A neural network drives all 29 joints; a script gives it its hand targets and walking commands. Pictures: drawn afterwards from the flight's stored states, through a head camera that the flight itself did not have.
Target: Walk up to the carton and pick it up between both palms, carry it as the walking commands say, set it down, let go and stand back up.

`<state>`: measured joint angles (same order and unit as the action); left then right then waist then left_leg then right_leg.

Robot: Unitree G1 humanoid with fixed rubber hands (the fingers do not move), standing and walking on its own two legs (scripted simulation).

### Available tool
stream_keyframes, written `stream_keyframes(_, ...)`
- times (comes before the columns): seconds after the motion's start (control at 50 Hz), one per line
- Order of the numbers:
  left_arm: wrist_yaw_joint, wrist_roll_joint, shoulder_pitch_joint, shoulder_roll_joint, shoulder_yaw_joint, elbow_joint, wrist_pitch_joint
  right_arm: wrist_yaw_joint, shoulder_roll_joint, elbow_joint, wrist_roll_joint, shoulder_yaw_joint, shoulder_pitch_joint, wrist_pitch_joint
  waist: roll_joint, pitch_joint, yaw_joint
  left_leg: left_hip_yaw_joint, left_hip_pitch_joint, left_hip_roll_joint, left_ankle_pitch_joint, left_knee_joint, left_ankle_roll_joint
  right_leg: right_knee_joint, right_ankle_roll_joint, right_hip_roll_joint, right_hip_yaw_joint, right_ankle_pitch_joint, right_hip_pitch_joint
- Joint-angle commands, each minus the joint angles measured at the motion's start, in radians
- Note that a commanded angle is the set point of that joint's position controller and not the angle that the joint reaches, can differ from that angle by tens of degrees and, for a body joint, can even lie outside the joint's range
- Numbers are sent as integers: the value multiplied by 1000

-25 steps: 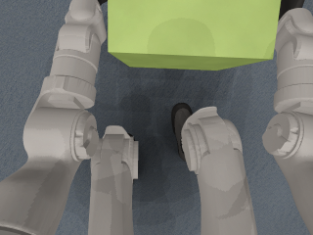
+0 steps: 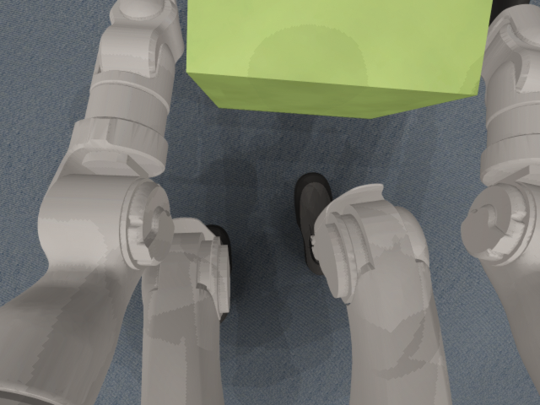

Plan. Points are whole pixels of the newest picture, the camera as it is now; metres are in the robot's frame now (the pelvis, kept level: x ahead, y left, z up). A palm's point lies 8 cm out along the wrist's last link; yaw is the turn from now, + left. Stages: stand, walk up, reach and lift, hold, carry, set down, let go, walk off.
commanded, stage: set down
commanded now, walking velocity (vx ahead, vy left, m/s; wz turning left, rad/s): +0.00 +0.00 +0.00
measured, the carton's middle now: (316, 13) +0.53 -0.16 -0.23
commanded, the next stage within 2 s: none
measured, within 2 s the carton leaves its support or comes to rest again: rests again in 0.36 s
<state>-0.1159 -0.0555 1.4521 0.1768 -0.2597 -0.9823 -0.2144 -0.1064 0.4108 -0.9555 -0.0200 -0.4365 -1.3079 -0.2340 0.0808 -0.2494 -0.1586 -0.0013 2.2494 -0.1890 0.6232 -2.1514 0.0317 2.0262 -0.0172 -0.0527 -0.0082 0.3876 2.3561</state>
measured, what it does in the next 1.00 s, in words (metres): stands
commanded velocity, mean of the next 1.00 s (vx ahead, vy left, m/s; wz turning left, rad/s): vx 0.00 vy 0.00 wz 0.00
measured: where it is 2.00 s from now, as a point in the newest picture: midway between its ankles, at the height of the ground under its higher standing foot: (265, 266)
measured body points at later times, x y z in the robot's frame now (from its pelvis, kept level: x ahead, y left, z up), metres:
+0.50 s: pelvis +0.00 +0.00 +0.00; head +0.36 -0.06 +0.25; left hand +0.58 +0.02 -0.17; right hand +0.49 -0.34 -0.17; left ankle +0.10 +0.10 -0.35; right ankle +0.15 -0.12 -0.35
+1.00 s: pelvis +0.00 -0.01 -0.01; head +0.36 -0.07 +0.25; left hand +0.59 +0.06 -0.17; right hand +0.47 -0.38 -0.17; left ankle +0.10 +0.10 -0.35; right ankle +0.15 -0.12 -0.35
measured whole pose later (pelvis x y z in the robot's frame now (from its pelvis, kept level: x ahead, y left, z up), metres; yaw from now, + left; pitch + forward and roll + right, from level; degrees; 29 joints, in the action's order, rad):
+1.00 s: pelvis +0.00 -0.01 -0.01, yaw -1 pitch +36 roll +2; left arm -0.12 0.15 1.40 0.35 -0.07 -0.97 -0.17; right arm -0.04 0.55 -1.08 0.21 -0.30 -1.31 -0.07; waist 0.05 -0.37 -0.14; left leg -0.02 2.15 -0.11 0.68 -2.21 0.02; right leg 2.09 -0.04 -0.04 0.01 0.41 2.30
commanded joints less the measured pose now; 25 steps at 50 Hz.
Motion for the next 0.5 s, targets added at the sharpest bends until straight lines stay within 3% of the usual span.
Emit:
stream_keyframes(0.0, 199, 50, 408, -724, 254, 19, 2, -218, -627, 79, 80, 279, -529, 21, 90, 936, -77, -14, -212, 43, -60, 239, -45, -85, -3, 44, -2, -125, -666)
stream_keyframes(0.2, 151, 46, 349, -514, 232, -5, 24, -161, -414, 19, 93, 226, -467, 64, 74, 923, -71, -9, -260, 55, -67, 241, -39, -77, 4, 33, 10, -115, -667)
stream_keyframes(0.28, 92, 54, 292, -273, 201, -20, 48, -86, -174, -38, 89, 157, -400, 107, 50, 922, -68, -14, -280, 63, -62, 239, -27, -78, 11, 26, 12, -119, -705)
stream_keyframes(0.4, -6, 146, 268, 83, 207, 13, 83, 50, 160, -93, 123, 94, -306, 192, -11, 963, -67, -9, -299, 85, -76, 220, -10, -91, 10, 18, -3, -179, -813)
stream_keyframes(0.48, -29, 171, 287, 149, 207, 47, 97, 92, 192, -100, 149, 105, -304, 221, -24, 1027, -55, -9, -308, 89, -104, 192, -3, -77, 12, 16, -24, -246, -896)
